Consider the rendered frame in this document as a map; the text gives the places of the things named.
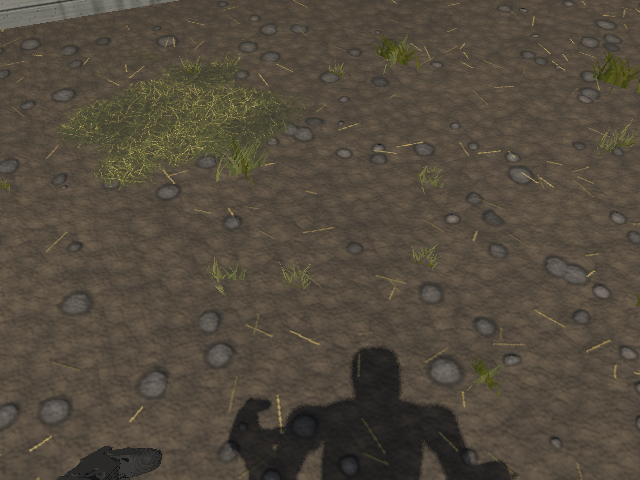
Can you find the left robot hand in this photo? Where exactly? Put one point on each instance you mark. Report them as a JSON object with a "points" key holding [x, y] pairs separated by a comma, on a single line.
{"points": [[119, 464]]}

